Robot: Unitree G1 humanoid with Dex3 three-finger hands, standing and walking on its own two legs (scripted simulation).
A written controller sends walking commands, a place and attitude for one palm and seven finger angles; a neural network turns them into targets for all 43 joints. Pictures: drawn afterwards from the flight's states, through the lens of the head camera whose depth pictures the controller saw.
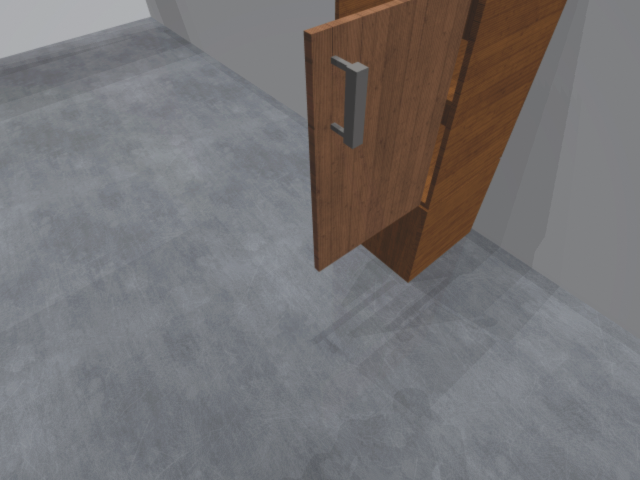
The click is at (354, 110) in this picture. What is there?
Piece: cupboard door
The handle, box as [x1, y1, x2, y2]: [331, 55, 368, 148]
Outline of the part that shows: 335,55 331,57 331,63 346,71 344,127 343,128 334,122 331,124 331,129 343,137 344,143 353,148 362,143 368,67 358,62 351,64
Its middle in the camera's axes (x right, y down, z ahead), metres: +0.04 -0.23 +0.65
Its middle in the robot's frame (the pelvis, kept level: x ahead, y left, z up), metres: +0.66 -0.01 +0.13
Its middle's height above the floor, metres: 0.91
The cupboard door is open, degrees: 88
